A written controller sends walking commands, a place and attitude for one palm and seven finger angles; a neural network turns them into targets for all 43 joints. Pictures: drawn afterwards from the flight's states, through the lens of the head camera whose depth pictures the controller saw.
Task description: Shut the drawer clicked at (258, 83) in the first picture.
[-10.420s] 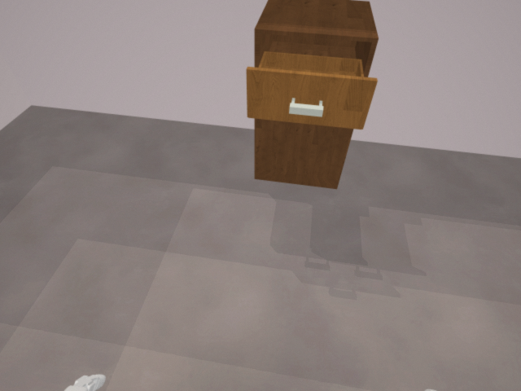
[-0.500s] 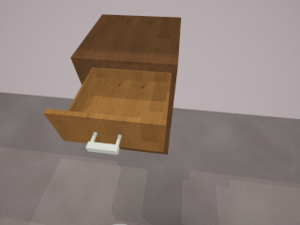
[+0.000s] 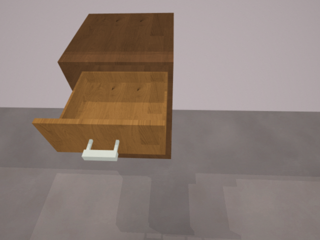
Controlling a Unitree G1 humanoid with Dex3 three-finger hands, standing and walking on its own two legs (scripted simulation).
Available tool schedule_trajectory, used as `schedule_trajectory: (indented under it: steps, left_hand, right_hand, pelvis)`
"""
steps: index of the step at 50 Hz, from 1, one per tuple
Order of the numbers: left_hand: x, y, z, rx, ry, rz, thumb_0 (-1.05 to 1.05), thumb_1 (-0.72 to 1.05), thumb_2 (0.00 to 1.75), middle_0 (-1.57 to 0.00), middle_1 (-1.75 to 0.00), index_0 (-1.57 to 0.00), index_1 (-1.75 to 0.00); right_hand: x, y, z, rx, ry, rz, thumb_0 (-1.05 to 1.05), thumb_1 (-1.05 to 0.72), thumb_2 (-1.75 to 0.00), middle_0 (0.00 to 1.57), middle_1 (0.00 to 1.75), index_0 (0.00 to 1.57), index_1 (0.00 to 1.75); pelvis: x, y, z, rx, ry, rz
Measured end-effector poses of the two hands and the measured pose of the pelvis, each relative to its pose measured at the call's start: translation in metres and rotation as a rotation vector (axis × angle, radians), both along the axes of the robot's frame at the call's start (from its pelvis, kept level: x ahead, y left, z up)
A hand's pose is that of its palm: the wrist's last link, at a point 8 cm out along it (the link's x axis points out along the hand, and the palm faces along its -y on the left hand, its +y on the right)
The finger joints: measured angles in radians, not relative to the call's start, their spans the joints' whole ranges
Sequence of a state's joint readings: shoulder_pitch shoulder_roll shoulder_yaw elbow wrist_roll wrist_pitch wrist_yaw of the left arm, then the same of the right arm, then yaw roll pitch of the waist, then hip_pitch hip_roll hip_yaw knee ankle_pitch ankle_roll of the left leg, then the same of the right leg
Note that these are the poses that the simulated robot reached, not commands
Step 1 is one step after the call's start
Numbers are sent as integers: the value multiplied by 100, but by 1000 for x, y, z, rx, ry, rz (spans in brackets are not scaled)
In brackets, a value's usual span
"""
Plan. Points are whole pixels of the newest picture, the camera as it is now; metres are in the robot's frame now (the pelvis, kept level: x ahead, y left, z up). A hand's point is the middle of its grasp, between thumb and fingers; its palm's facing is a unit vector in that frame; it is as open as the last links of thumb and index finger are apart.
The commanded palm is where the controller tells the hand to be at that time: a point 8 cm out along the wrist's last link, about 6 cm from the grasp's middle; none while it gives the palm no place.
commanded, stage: come to a stop and stand still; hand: left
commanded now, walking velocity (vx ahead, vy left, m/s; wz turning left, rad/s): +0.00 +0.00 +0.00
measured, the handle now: (102, 149) +0.40 +0.22 -0.08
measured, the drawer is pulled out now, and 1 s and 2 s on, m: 0.30 0.30 0.30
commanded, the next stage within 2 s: look again from close up in 0.50 s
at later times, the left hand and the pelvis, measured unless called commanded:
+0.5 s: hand out of the picture -0.02 +0.13 -0.17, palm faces +0.06 -0.98 -0.19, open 7.3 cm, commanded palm none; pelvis +0.00 -0.03 +0.01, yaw +2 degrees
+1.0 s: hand out of the picture -0.03 +0.13 -0.17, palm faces +0.05 -0.99 -0.15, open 7.4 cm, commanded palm none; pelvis +0.00 -0.02 +0.01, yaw +1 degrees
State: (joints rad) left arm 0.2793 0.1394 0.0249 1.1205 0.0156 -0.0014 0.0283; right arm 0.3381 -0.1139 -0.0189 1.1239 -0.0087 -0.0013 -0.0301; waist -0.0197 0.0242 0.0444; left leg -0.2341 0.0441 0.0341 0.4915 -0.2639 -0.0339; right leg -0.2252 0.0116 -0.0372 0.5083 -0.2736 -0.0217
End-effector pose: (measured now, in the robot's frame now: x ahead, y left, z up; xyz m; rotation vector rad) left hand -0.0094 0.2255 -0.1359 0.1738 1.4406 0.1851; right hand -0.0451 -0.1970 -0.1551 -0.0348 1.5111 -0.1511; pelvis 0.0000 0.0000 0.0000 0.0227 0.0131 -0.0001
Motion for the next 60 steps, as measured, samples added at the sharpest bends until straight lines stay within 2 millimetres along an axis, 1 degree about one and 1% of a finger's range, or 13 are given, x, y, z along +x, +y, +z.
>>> schedule_trajectory:
  steps: [2, 6, 10, 12, 15, 18, 23, 30, 35, 40, 47, 60]
  left_hand:
    - [5, -12, 3, 0, -25, -21, 1, 91, 90, -20, -29, -20, -30]
    - [7, -24, 5, 10, -54, -22, 2, 93, 90, -20, -29, -20, -30]
    - [8, -31, -2, -4, -84, -11, 2, 94, 90, -20, -30, -20, -30]
    - [8, -34, -6, -12, -94, -2, 2, 94, 90, -20, -30, -20, -30]
    - [7, -38, -6, -21, -104, 6, 2, 94, 90, -20, -30, -20, -30]
    - [2, -42, -5, -29, -103, 8, 2, 94, 90, -20, -30, -20, -30]
    - [-10, -46, -2, -37, -80, 18, 1, 92, 90, -20, -29, -20, -30]
    - [-26, -47, 0, -44, -34, 34, 1, 91, 90, -20, -29, -20, -30]
    - [-30, -46, -1, -51, -18, 37, 1, 91, 90, -20, -29, -20, -30]
    - [-30, -45, -2, -61, -18, 34, 0, 91, 90, -20, -29, -20, -30]
    - [-26, -44, -4, -76, -22, 28, 0, 91, 90, -20, -29, -20, -30]
    - [-21, -34, -6, -83, -34, 28, 0, 91, 90, -20, -29, -20, -30]
  right_hand:
    - [4, -10, -3, 7, -5, 13, 1, -90, -90, 20, 30, 20, 30]
    - [23, -28, -2, -3, -57, 30, 1, -91, -90, 20, 30, 20, 30]
    - [48, -40, 0, -34, -136, 55, 1, -91, -90, 20, 30, 19, 30]
    - [57, -46, 2, -56, -160, 67, 1, -92, -90, 20, 30, 19, 30]
    - [67, -54, 8, -71, -190, 81, 2, -93, -90, 20, 30, 19, 30]
    - [71, -57, 12, -77, -204, 93, 1, -93, -90, 20, 30, 19, 30]
    - [64, -57, 13, -70, -179, 108, 1, -93, -90, 20, 30, 19, 30]
    - [39, -47, 12, -44, -104, 104, 1, -92, -90, 20, 30, 19, 30]
    - [23, -38, 12, -30, -63, 93, 1, -91, -90, 20, 30, 19, 30]
    - [15, -29, 12, -23, -43, 86, 1, -91, -90, 20, 30, 19, 30]
    - [15, -20, 13, -20, -42, 80, 1, -91, -90, 20, 30, 19, 30]
    - [29, -11, 14, -35, -79, 86, 1, -91, -90, 20, 30, 19, 30]
  pelvis:
    - [-1, -5, 0, -14, -7, 7]
    - [1, -16, 2, -14, -19, 16]
    - [2, -23, -1, -22, -38, 21]
    - [3, -27, -2, -21, -51, 26]
    - [3, -31, 0, -14, -57, 23]
    - [1, -33, 3, -14, -56, 24]
    - [-2, -34, 5, -15, -49, 29]
    - [-2, -32, 7, -14, -42, 30]
    - [-1, -29, 8, -14, -42, 28]
    - [-1, -25, 8, -13, -41, 26]
    - [-1, -18, 8, -14, -34, 22]
    - [2, -7, 7, -13, -35, 18]
